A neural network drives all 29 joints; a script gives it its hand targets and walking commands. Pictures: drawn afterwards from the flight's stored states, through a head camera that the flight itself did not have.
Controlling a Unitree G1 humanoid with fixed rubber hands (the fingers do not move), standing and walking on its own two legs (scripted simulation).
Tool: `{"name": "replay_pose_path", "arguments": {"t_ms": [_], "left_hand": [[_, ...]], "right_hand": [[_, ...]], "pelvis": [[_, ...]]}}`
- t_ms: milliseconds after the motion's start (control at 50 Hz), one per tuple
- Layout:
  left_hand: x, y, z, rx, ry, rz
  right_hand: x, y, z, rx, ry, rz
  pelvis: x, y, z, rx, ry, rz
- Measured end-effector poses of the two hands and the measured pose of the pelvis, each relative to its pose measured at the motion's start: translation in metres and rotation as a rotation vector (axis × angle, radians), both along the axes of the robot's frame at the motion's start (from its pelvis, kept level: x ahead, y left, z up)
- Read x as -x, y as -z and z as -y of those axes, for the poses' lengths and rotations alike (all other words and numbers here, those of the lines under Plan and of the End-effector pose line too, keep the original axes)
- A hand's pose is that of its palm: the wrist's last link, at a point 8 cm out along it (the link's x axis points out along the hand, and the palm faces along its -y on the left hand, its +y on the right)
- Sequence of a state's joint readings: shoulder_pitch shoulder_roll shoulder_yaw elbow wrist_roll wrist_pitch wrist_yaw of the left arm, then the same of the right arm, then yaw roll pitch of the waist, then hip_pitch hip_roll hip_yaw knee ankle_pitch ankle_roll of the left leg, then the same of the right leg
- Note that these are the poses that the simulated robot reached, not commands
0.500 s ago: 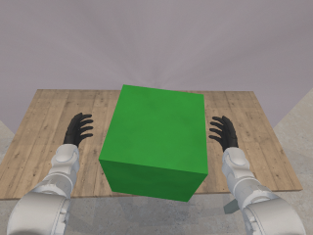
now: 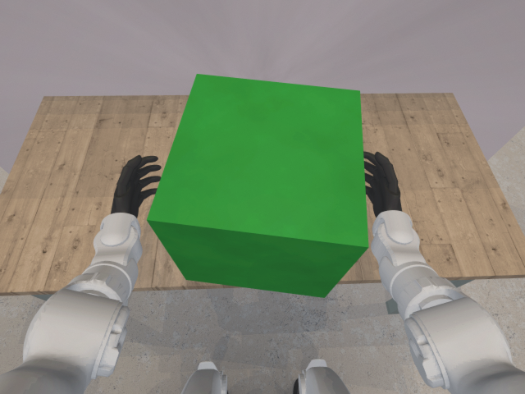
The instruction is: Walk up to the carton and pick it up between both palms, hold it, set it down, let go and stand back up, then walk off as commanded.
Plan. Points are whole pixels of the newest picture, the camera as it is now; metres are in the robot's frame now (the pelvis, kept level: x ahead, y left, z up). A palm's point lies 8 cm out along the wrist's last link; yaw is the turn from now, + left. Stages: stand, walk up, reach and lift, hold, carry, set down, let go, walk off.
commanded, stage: reach and lift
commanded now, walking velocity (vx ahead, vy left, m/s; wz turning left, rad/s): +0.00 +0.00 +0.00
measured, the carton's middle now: (265, 193) +0.43 +0.00 +0.00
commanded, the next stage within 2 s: none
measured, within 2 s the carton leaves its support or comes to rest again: neither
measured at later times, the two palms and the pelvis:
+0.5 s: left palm (152, 199) +0.42 +0.18 +0.01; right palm (374, 201) +0.41 -0.17 +0.02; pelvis +0.01 +0.01 +0.00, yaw +0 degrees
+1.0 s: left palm (157, 200) +0.42 +0.17 +0.01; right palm (371, 201) +0.41 -0.17 +0.01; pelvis +0.01 +0.01 +0.01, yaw +0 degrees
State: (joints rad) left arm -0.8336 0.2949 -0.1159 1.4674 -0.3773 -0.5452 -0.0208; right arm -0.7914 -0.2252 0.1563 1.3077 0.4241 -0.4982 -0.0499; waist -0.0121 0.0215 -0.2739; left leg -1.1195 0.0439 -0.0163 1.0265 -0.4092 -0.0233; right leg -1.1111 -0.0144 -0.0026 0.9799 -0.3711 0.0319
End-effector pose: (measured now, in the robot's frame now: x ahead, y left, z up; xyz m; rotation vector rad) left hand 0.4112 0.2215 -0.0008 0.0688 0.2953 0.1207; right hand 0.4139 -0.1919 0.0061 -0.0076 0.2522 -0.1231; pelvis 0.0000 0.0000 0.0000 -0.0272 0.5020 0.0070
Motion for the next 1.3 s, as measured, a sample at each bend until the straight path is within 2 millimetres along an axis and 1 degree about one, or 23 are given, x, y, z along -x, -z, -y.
{"name": "replay_pose_path", "arguments": {"t_ms": [120, 380, 480, 740, 960, 1060, 1180, 1300], "left_hand": [[-0.003, -0.001, 0.011, 0.02, 0.015, 0.027], [-0.009, -0.009, 0.042, 0.047, 0.065, 0.035], [-0.008, -0.008, 0.039, 0.043, 0.048, 0.028], [-0.009, -0.007, 0.042, 0.027, 0.066, 0.04], [-0.008, -0.008, 0.048, 0.007, 0.12, 0.037], [-0.004, -0.008, 0.048, 0.023, 0.103, 0.048], [0.002, -0.009, 0.049, 0.022, 0.104, 0.051], [0.001, -0.007, 0.048, 0.017, 0.106, 0.037]], "right_hand": [[-0.005, 0.0, -0.015, -0.014, 0.003, 0.023], [0.003, -0.009, -0.02, 0.001, 0.058, 0.003], [0.003, -0.009, -0.02, 0.007, 0.065, 0.001], [0.003, -0.008, -0.021, -0.004, 0.085, 0.007], [0.002, -0.007, -0.024, -0.017, 0.112, 0.004], [0.003, -0.009, -0.025, -0.006, 0.109, 0.017], [0.008, -0.01, -0.025, 0.012, 0.102, 0.021], [0.008, -0.007, -0.025, 0.009, 0.102, 0.014]], "pelvis": [[0.0, 0.003, -0.001, 0.008, -0.008, -0.006], [-0.006, -0.002, -0.004, 0.015, -0.004, 0.035], [-0.006, -0.001, -0.005, 0.015, 0.0, 0.038], [-0.003, 0.0, -0.009, 0.016, 0.004, 0.037], [-0.004, -0.008, -0.011, 0.017, -0.003, 0.05], [-0.009, -0.017, -0.012, 0.02, -0.022, 0.068], [-0.021, -0.029, -0.01, 0.023, -0.038, 0.07], [-0.032, -0.035, -0.008, 0.023, -0.04, 0.061]]}}
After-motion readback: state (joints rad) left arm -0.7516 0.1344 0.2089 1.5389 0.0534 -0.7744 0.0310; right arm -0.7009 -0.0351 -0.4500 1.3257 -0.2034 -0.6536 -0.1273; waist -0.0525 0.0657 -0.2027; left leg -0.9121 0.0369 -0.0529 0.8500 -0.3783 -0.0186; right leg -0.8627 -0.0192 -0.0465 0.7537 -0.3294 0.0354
